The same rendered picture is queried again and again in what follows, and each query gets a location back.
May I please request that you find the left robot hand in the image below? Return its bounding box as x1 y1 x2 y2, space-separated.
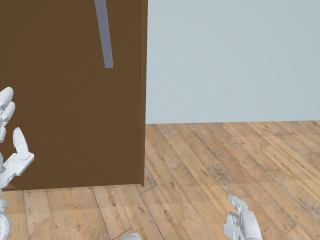
0 87 34 197

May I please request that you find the handle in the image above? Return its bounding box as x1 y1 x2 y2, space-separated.
94 0 113 68

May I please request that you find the right robot hand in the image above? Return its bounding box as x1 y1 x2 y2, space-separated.
223 194 262 240

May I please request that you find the robot left forearm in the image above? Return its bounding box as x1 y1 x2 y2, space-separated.
0 198 12 240

